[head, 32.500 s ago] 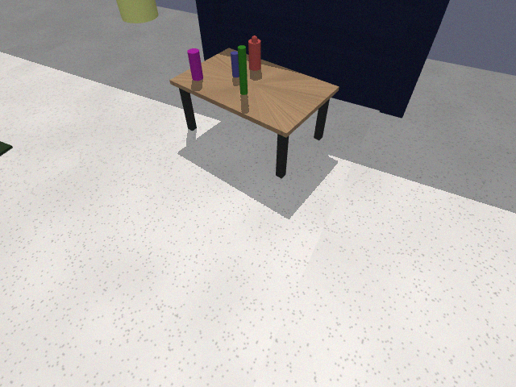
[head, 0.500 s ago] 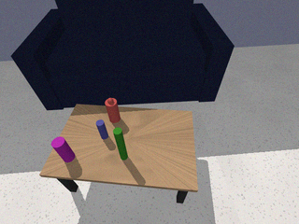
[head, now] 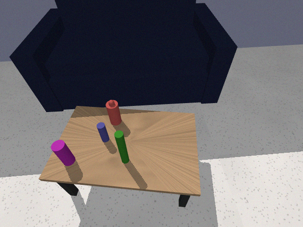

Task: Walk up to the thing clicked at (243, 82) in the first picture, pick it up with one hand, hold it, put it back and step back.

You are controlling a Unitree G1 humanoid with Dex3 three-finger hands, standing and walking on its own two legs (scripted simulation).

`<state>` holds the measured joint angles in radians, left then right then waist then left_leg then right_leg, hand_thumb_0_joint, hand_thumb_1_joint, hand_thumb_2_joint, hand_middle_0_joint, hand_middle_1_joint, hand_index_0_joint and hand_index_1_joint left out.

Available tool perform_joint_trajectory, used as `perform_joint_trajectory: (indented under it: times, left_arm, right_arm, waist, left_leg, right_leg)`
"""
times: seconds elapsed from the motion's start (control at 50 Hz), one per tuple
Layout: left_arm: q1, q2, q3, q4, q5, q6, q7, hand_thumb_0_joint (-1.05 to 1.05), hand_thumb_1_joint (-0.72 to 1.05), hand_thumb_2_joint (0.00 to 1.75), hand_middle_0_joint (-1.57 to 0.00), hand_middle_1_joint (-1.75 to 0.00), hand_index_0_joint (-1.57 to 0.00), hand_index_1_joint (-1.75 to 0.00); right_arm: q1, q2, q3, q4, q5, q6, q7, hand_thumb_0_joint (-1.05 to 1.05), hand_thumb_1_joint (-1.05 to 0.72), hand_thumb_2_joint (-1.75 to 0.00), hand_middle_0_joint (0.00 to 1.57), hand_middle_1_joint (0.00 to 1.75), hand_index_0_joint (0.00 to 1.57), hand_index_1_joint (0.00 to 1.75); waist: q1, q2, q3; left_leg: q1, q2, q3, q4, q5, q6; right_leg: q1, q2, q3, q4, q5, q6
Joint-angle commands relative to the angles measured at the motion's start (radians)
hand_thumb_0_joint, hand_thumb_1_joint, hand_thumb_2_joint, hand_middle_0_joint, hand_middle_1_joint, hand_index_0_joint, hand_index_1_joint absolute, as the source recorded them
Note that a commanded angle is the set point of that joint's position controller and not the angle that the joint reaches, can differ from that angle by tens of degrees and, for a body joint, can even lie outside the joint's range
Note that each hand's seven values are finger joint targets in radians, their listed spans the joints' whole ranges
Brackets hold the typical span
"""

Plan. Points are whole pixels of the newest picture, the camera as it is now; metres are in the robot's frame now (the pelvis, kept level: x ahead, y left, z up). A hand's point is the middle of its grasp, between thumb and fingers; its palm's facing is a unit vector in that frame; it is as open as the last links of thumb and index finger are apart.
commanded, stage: stand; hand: left
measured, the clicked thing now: (122, 148) +0.51 +0.18 -0.31
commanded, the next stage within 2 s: step back in 0.66 s
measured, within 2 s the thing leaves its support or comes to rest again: neither
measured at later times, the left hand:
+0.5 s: hand out of the picture +0.07 +0.25 -0.16, palm faces -0.01 -0.94 -0.34, open 7.4 cm
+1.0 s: hand out of the picture +0.07 +0.27 -0.17, palm faces -0.02 -0.92 -0.40, open 7.4 cm
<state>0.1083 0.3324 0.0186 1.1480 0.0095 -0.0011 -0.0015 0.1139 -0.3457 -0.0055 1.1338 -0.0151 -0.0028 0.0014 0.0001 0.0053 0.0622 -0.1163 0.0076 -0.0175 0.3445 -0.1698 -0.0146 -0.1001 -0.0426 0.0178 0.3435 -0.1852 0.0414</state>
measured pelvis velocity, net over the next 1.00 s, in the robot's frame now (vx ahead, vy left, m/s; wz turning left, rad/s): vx -0.05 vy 0.00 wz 0.01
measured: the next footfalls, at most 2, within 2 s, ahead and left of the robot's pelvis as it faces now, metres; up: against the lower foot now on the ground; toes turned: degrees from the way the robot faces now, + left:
left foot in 1.08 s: -0.02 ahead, +0.13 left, +0.00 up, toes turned -2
right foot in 1.42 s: -0.12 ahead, -0.11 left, +0.00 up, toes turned -1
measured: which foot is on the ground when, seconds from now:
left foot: down 0.00-0.94, up 0.96-1.00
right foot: down 0.00-1.00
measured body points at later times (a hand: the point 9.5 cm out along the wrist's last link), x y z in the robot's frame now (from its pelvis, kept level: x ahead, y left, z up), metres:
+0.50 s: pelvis +0.00 +0.00 +0.00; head +0.01 +0.00 +0.45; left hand +0.07 +0.30 -0.13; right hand +0.07 -0.30 -0.14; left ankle +0.01 +0.13 -0.75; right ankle +0.00 -0.15 -0.75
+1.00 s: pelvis -0.05 +0.00 -0.03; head +0.01 +0.00 +0.42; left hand +0.07 +0.32 -0.15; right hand +0.05 -0.33 -0.15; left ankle -0.02 +0.12 -0.73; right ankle +0.00 -0.14 -0.75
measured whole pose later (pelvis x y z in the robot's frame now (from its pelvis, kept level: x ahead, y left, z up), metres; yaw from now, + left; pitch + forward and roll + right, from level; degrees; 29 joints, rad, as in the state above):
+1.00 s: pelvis -0.05 +0.00 -0.03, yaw +0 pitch -2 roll +0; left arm 0.06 0.38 0.06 0.95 0.02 0.05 0.00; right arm 0.08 -0.42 -0.07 0.97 0.00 0.06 0.02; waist -0.01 0.01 0.18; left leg -0.41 -0.04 -0.04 0.84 -0.44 0.04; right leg -0.37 -0.05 0.03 0.69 -0.28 0.03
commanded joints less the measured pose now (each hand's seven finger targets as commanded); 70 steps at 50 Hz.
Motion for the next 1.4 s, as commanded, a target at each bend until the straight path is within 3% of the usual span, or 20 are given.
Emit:
perform_joint_trajectory:
  times: [0.0,0.26,0.5,0.62,0.64,0.72,0.84,0.88,0.92,0.94,0.98,1.02,1.04,1.06,1.08,1.12,1.16,1.28,1.34,1.38]
  left_arm:
    - [-0.031,0.212,0.031,-0.06,0.004,-0.024,0.013,0.0,0.9,0.9,-0.2,-0.3,-0.2,-0.3]
    - [-0.019,0.217,0.028,-0.072,0.001,-0.027,0.014,0.0,0.9,0.9,-0.2,-0.3,-0.2,-0.3]
    - [-0.018,0.217,0.028,-0.074,0.002,-0.025,0.011,0.0,0.9,0.9,-0.2,-0.3,-0.2,-0.3]
    - [-0.018,0.223,0.029,-0.079,0.002,-0.03,0.012,0.0,0.9,0.9,-0.2,-0.3,-0.2,-0.3]
    - [-0.023,0.291,0.073,-0.096,-0.018,-0.016,0.018,0.0,0.9,0.9,-0.2,-0.3,-0.2,-0.3]
    - [-0.008,0.262,0.078,-0.161,-0.017,-0.003,0.024,0.0,0.9,0.9,-0.2,-0.3,-0.2,-0.3]
    - [-0.023,0.279,0.083,-0.225,-0.003,0.017,0.021,0.0,0.9,0.9,-0.2,-0.3,-0.2,-0.3]
    - [-0.032,0.303,0.095,-0.245,0.001,0.021,0.017,0.0,0.9,0.9,-0.2,-0.3,-0.2,-0.3]
    - [-0.094,0.35,0.106,-0.28,0.016,0.021,0.018,0.0,0.9,0.9,-0.2,-0.3,-0.2,-0.3]
    - [-0.118,0.369,0.113,-0.306,0.029,0.019,0.02,0.0,0.9,0.9,-0.2,-0.3,-0.2,-0.3]
    - [-0.172,0.348,0.109,-0.335,0.033,0.017,0.032,0.0,0.9,0.9,-0.2,-0.3,-0.2,-0.3]
    - [-0.185,0.311,0.097,-0.348,0.024,0.026,0.033,0.0,0.9,0.9,-0.2,-0.3,-0.2,-0.3]
    - [-0.131,0.254,0.087,-0.355,0.012,0.038,0.031,0.0,0.9,0.9,-0.2,-0.3,-0.2,-0.3]
    - [-0.097,0.206,0.081,-0.365,0.008,0.039,0.035,0.0,0.9,0.9,-0.2,-0.3,-0.2,-0.3]
    - [-0.06,0.234,0.09,-0.354,0.014,0.044,0.043,0.0,0.9,0.9,-0.2,-0.3,-0.2,-0.3]
    - [-0.055,0.252,0.099,-0.33,0.012,0.043,0.051,0.0,0.9,0.9,-0.2,-0.3,-0.2,-0.3]
    - [0.012,0.255,0.1,-0.312,-0.003,0.043,0.042,0.0,0.9,0.9,-0.2,-0.3,-0.2,-0.3]
    - [-0.017,0.229,0.105,-0.375,0.005,0.027,0.024,0.0,0.9,0.9,-0.2,-0.3,-0.2,-0.3]
    - [0.038,0.218,0.11,-0.353,0.005,0.021,0.017,0.0,0.9,0.9,-0.2,-0.3,-0.2,-0.3]
    - [0.129,0.2,0.11,-0.311,0.012,0.018,0.017,0.0,0.9,0.9,-0.2,-0.3,-0.2,-0.3]
  right_arm:
    - [-0.033,-0.213,-0.044,-0.045,0.0,-0.024,-0.012,0.0,-0.9,-0.9,0.2,0.3,0.2,0.3]
    - [-0.038,-0.212,-0.043,-0.045,0.002,-0.025,-0.01,0.0,-0.9,-0.9,0.2,0.3,0.2,0.3]
    - [-0.027,-0.216,-0.044,-0.045,0.001,-0.021,-0.007,0.0,-0.9,-0.9,0.2,0.3,0.2,0.3]
    - [-0.031,-0.208,-0.043,-0.052,0.004,-0.024,-0.008,0.0,-0.9,-0.9,0.2,0.3,0.2,0.3]
    - [-0.056,-0.265,-0.064,-0.068,0.01,-0.006,-0.003,0.0,-0.9,-0.9,0.2,0.3,0.2,0.3]
    - [-0.015,-0.263,-0.083,-0.115,0.023,0.012,-0.003,0.0,-0.9,-0.9,0.2,0.3,0.2,0.3]
    - [-0.03,-0.26,-0.101,-0.187,0.02,0.038,0.0,0.0,-0.9,-0.9,0.2,0.3,0.2,0.3]
    - [-0.015,-0.244,-0.099,-0.199,0.017,0.043,0.003,0.0,-0.9,-0.9,0.2,0.3,0.2,0.3]
    - [0.027,-0.219,-0.098,-0.205,0.011,0.051,0.011,0.0,-0.9,-0.9,0.2,0.3,0.2,0.3]
    - [0.067,-0.226,-0.1,-0.211,0.012,0.057,0.015,0.0,-0.9,-0.9,0.2,0.3,0.2,0.3]
    - [0.134,-0.242,-0.111,-0.213,0.021,0.052,0.017,0.0,-0.9,-0.9,0.2,0.3,0.2,0.3]
    - [0.184,-0.243,-0.11,-0.197,0.008,0.029,0.011,0.0,-0.9,-0.9,0.2,0.3,0.2,0.3]
    - [0.146,-0.286,-0.12,-0.21,-0.015,0.02,0.005,0.0,-0.9,-0.9,0.2,0.3,0.2,0.3]
    - [0.103,-0.362,-0.135,-0.236,-0.033,0.011,0.001,0.0,-0.9,-0.9,0.2,0.3,0.2,0.3]
    - [0.094,-0.389,-0.139,-0.256,-0.028,0.007,-0.001,0.0,-0.9,-0.9,0.2,0.3,0.2,0.3]
    - [0.023,-0.366,-0.132,-0.277,-0.023,0.004,-0.016,0.0,-0.9,-0.9,0.2,0.3,0.2,0.3]
    - [-0.043,-0.311,-0.115,-0.304,-0.025,-0.002,-0.03,0.0,-0.9,-0.9,0.2,0.3,0.2,0.3]
    - [0.095,-0.282,-0.115,-0.309,-0.013,0.002,-0.04,0.0,-0.9,-0.9,0.2,0.3,0.2,0.3]
    - [0.068,-0.301,-0.113,-0.325,-0.01,0.016,-0.036,0.0,-0.9,-0.9,0.2,0.3,0.2,0.3]
    - [0.027,-0.313,-0.112,-0.334,0.0,0.027,-0.031,0.0,-0.9,-0.9,0.2,0.3,0.2,0.3]
  waist:
    - [-0.002,0.009,-0.051]
    - [0.003,0.001,-0.073]
    - [-0.004,0.012,-0.042]
    - [-0.003,-0.014,-0.083]
    - [0.001,-0.018,0.027]
    - [-0.017,0.009,-0.142]
    - [-0.014,-0.01,-0.137]
    - [-0.01,-0.071,-0.126]
    - [-0.018,-0.235,-0.102]
    - [-0.025,-0.265,-0.095]
    - [-0.06,-0.235,-0.106]
    - [-0.081,-0.163,-0.123]
    - [-0.051,0.073,-0.086]
    - [-0.018,0.231,-0.049]
    - [-0.021,0.141,-0.078]
    - [-0.011,0.133,-0.093]
    - [0.035,0.141,-0.092]
    - [-0.043,0.115,-0.144]
    - [-0.03,0.16,-0.157]
    - [0.017,0.165,-0.164]
  left_leg:
    - [-0.015,0.107,-0.078,-0.073,0.043,0.025]
    - [0.005,0.112,-0.077,-0.064,0.105,0.028]
    - [-0.026,0.106,-0.078,-0.082,-0.001,0.027]
    - [0.013,0.114,-0.077,-0.062,0.113,0.029]
    - [-0.062,0.096,-0.094,0.035,0.26,0.052]
    - [-0.035,0.115,-0.077,0.126,0.346,0.097]
    - [-0.131,0.077,-0.093,0.252,0.117,0.13]
    - [-0.154,0.025,-0.071,0.342,-0.027,0.108]
    - [-0.13,-0.086,0.021,0.594,-0.307,0.062]
    - [-0.133,-0.073,-0.02,0.685,-0.391,0.058]
    - [-0.132,-0.02,-0.07,0.621,-0.356,0.072]
    - [-0.099,0.004,-0.032,0.286,-0.128,0.065]
    - [-0.122,0.114,-0.226,0.089,0.095,0.081]
    - [-0.06,0.258,-0.455,0.029,0.32,0.137]
    - [-0.117,0.337,-0.473,0.049,0.422,0.235]
    - [-0.138,0.351,-0.469,0.048,0.362,0.289]
    - [-0.103,0.259,-0.3,0.111,0.367,0.253]
    - [0.122,0.249,-0.242,0.197,0.467,0.269]
    - [0.035,0.221,-0.202,0.218,0.377,0.23]
    - [-0.07,0.213,-0.187,0.252,0.29,0.194]
  right_leg:
    - [-0.007,-0.082,0.058,-0.067,0.049,-0.048]
    - [0.008,-0.086,0.055,-0.054,0.105,-0.05]
    - [-0.017,-0.082,0.062,-0.069,0.026,-0.053]
    - [0.003,-0.086,0.056,-0.048,0.11,-0.053]
    - [-0.095,-0.065,0.065,0.032,0.257,-0.057]
    - [-0.047,-0.053,0.04,0.148,0.294,-0.095]
    - [-0.156,-0.082,0.108,0.219,0.169,-0.163]
    - [-0.21,-0.145,0.173,0.159,0.131,-0.212]
    - [-0.328,-0.292,0.307,0.025,0.123,-0.294]
    - [-0.367,-0.332,0.344,0.017,0.119,-0.324]
    - [-0.352,-0.289,0.268,0.112,0.16,-0.275]
    - [-0.302,-0.168,0.163,0.294,0.111,-0.171]
    - [-0.34,-0.015,0.102,0.478,-0.058,-0.116]
    - [-0.491,0.148,0.08,0.623,-0.398,-0.078]
    - [-0.434,0.148,0.175,0.734,-0.472,-0.072]
    - [-0.425,0.149,0.216,0.899,-0.434,-0.072]
    - [-0.444,0.133,0.191,0.938,-0.335,-0.061]
    - [-0.419,0.096,0.114,0.627,-0.341,-0.015]
    - [-0.258,0.077,0.031,0.348,-0.267,-0.032]
    - [-0.097,0.081,-0.017,0.115,-0.069,-0.058]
